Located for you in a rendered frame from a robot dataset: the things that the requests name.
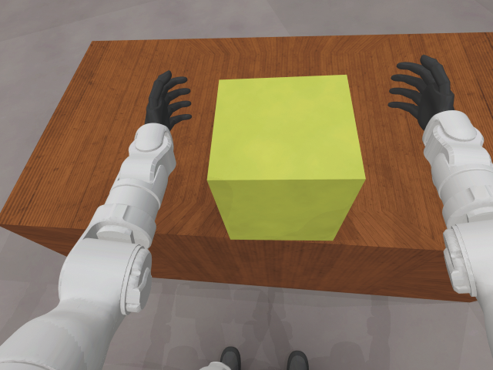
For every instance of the robot right forearm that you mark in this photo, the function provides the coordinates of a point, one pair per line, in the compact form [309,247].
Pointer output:
[461,168]

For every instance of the left robot upper arm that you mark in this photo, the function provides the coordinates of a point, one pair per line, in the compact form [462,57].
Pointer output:
[103,282]

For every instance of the left robot foot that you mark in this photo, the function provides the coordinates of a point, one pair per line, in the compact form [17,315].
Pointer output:
[231,358]

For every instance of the right robot hand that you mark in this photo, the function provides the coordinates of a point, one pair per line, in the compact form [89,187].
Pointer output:
[434,96]

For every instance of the robot left forearm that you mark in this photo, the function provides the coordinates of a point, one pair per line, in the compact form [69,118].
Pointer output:
[130,210]

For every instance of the robot foot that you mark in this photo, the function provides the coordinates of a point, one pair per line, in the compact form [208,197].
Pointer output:
[297,361]
[231,358]

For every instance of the pedestal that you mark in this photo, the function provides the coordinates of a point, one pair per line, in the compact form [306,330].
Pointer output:
[391,241]

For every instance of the right robot foot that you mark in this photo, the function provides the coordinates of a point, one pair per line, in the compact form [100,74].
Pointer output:
[297,361]

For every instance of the right robot upper arm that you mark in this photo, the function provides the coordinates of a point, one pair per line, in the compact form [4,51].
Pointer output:
[469,260]

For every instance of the left robot hand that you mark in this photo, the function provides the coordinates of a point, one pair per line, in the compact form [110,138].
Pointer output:
[158,109]

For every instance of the carton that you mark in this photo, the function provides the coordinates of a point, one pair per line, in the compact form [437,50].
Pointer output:
[285,159]

